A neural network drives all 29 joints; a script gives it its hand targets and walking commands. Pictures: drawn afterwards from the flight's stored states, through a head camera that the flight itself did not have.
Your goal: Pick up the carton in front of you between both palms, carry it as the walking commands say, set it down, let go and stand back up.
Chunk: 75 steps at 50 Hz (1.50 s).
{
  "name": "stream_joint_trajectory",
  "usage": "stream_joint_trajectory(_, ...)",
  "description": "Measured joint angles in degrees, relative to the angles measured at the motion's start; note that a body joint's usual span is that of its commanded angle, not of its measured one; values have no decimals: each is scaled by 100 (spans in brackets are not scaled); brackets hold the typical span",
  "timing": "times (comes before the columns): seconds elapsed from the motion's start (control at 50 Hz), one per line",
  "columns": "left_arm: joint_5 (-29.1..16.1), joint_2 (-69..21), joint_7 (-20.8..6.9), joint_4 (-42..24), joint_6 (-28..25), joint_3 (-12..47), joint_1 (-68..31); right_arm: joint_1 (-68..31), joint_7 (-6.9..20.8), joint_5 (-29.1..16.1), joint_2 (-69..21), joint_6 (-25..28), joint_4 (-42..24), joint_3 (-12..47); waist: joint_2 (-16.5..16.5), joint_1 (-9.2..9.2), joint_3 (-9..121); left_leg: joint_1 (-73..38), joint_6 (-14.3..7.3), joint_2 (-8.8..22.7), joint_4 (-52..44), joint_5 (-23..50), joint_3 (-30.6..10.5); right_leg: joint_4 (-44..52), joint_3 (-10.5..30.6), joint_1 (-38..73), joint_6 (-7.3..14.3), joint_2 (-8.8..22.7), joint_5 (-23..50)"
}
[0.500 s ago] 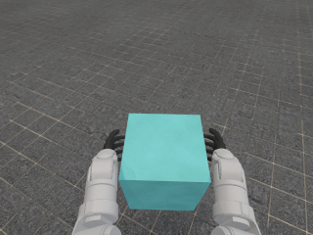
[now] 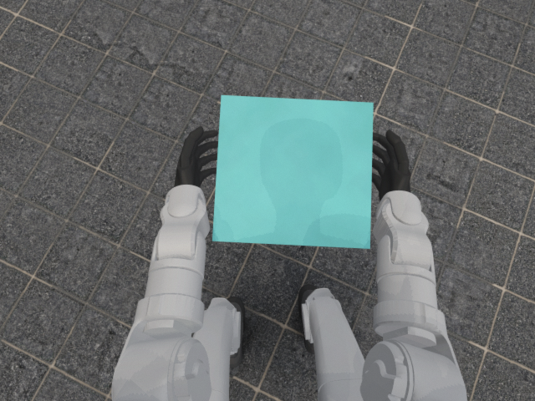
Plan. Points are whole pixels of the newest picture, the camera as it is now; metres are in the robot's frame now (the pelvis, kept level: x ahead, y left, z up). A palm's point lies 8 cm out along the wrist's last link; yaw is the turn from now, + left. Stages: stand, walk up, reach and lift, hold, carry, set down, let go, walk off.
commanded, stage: set down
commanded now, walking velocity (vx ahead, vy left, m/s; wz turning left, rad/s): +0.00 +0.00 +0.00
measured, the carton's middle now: (287, 182) +0.42 -0.05 -0.16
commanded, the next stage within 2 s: none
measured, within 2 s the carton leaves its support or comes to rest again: neither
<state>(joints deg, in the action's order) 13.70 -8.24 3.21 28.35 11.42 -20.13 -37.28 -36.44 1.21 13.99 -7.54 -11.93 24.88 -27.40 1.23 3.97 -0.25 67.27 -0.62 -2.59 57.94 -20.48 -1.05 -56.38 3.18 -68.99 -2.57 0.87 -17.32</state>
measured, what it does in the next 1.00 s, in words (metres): lowers itself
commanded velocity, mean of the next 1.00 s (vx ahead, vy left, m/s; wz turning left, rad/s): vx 0.00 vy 0.00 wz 0.00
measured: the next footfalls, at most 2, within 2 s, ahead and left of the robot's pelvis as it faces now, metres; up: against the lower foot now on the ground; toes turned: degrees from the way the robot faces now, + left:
none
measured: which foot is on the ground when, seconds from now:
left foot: down 0.00-1.00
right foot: down 0.00-1.00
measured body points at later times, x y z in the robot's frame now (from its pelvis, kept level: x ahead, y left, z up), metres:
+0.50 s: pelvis -0.03 -0.01 -0.13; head +0.25 -0.02 +0.22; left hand +0.49 +0.09 -0.22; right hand +0.43 -0.21 -0.22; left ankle +0.05 +0.11 -0.65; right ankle +0.07 -0.14 -0.65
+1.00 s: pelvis -0.05 +0.01 -0.24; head +0.30 +0.01 +0.04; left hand +0.54 +0.07 -0.38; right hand +0.44 -0.22 -0.37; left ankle +0.05 +0.11 -0.65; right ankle +0.07 -0.14 -0.65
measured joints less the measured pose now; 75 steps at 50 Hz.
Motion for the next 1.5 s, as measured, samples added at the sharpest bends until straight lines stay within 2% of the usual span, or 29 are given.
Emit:
stream_joint_trajectory(0.14,238,209,-253,282,503,-375,-741,-657,-35,337,-236,-476,40,-520,54,54,549,1207,80,2,896,-247,-132,-852,-132,-1162,77,-36,-241)
stream_joint_trajectory(0.26,438,440,-431,702,715,-508,-1307,-955,-190,519,-315,-721,43,-681,129,56,804,2099,113,16,1540,-410,-165,-1470,-165,-2049,96,-79,-382)
stream_joint_trajectory(0.56,115,1181,-438,1413,752,-58,-2524,-1679,-620,87,-155,-797,57,-650,146,89,801,4144,137,-15,3273,-807,-159,-3150,-156,-4093,35,-134,-728)
stream_joint_trajectory(0.78,34,1597,-370,2049,797,313,-3507,-2327,-692,23,-35,-791,259,-971,147,249,431,5176,82,-116,4273,-939,-190,-4045,-183,-5027,-76,-95,-862)
stream_joint_trajectory(0.96,-95,1944,-284,2500,797,757,-4358,-2908,-733,-128,127,-719,438,-1181,114,351,-154,5823,18,-173,5004,-1024,-186,-4689,-180,-5596,-188,-88,-948)
stream_joint_trajectory(1.16,-515,2451,-229,3013,713,1494,-5211,-3454,-877,-504,326,-572,705,-1130,19,429,-1009,6223,0,-207,5725,-1182,-205,-5355,-200,-5951,-253,-103,-1101)
stream_joint_trajectory(1.3,-787,2845,-214,3432,554,1960,-5482,-3971,-945,-758,580,-488,1382,-976,-171,631,-1269,6358,12,-175,6159,-1372,-252,-5741,-247,-6092,-257,-163,-1241)
stream_joint_trajectory(1.5,-788,2897,-229,3719,460,2028,-5467,-3981,-872,-945,712,-357,1823,-862,-263,660,-1244,6445,12,-127,6503,-1525,-255,-6061,-236,-6214,-284,-253,-1338)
